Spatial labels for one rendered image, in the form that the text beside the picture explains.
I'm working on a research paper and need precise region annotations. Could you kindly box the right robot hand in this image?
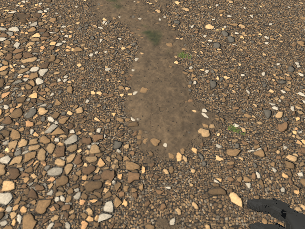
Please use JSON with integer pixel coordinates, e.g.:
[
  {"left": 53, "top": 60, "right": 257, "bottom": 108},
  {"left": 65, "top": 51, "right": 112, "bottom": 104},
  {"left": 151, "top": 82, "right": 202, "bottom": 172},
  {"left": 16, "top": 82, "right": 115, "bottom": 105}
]
[{"left": 247, "top": 198, "right": 305, "bottom": 229}]

